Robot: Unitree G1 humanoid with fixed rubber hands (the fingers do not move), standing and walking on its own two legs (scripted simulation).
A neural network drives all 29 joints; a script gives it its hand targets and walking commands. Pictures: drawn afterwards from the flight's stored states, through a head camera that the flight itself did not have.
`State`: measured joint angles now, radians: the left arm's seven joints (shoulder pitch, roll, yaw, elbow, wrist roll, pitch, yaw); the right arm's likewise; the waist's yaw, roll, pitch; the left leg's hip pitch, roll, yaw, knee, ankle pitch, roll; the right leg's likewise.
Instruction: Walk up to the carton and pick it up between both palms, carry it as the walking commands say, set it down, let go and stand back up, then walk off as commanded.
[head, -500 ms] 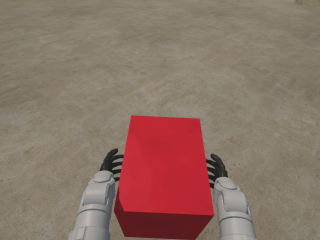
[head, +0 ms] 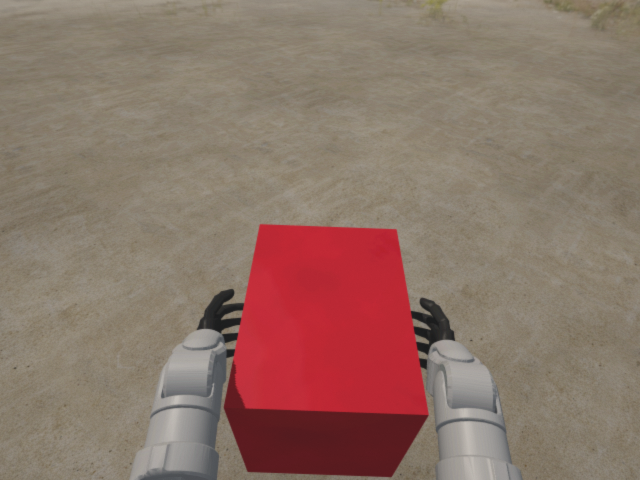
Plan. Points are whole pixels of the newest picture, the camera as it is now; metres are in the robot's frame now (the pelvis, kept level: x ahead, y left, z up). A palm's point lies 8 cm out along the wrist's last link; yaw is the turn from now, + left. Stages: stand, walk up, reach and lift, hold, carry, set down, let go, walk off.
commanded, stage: reach and lift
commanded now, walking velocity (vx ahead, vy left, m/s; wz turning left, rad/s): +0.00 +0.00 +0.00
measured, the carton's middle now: (324, 347) +0.34 -0.01 -0.02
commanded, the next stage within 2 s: hold in 0.86 s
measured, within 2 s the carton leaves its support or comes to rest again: neither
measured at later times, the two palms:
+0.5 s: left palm (205, 343) +0.30 +0.15 +0.05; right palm (433, 346) +0.30 -0.16 +0.05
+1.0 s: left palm (201, 355) +0.29 +0.15 +0.05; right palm (434, 357) +0.29 -0.15 +0.04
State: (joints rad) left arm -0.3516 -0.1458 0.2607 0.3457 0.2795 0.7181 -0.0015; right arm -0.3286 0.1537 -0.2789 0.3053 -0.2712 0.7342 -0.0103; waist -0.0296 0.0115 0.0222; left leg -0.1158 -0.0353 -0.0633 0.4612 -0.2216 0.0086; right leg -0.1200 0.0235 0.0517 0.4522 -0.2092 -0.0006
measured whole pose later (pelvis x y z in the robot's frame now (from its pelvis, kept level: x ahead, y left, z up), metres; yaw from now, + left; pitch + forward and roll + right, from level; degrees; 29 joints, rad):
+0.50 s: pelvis +0.02 -0.01 +0.00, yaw +0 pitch -7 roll +0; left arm -0.28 -0.15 0.24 0.29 0.28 0.74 -0.01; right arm -0.27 0.15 -0.23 0.27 -0.26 0.75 -0.01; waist -0.01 0.01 -0.01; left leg -0.08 -0.03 -0.07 0.42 -0.22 0.00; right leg -0.08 0.03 0.04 0.41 -0.21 -0.01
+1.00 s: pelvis +0.02 +0.00 +0.00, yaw +0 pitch -8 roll +0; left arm -0.20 -0.14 0.17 0.20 0.25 0.77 0.01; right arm -0.19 0.14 -0.18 0.19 -0.23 0.77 -0.02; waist -0.01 0.01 0.01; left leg -0.06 -0.03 -0.07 0.42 -0.22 0.01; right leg -0.06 0.03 0.05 0.40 -0.21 0.00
